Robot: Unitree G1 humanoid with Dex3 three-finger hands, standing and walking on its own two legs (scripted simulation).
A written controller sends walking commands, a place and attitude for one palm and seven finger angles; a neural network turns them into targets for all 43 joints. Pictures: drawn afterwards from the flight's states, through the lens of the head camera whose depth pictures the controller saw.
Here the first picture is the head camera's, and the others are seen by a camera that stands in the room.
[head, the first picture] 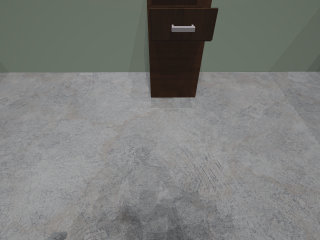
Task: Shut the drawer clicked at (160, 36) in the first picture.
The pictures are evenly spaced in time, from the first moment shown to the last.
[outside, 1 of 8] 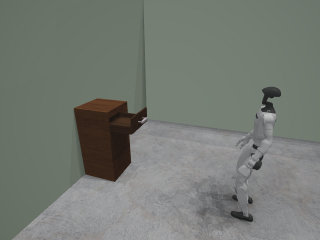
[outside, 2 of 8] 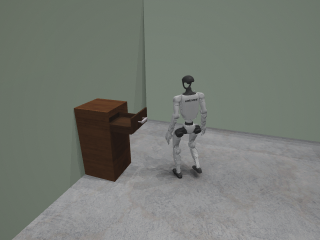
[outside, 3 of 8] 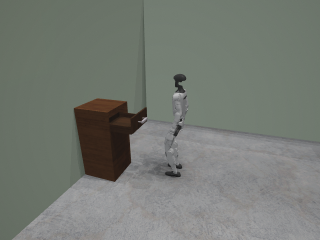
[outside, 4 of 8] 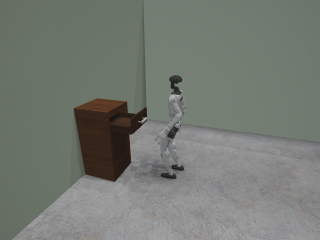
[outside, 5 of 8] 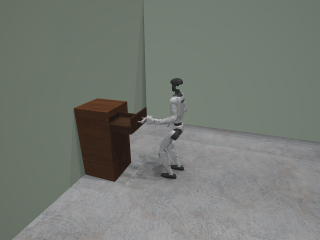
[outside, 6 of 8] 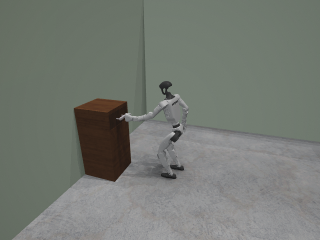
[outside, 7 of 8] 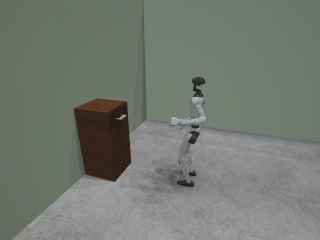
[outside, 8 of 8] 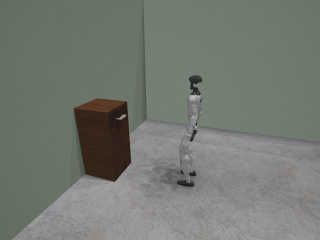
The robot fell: no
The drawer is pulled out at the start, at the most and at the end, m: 0.28 0.28 0.00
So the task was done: yes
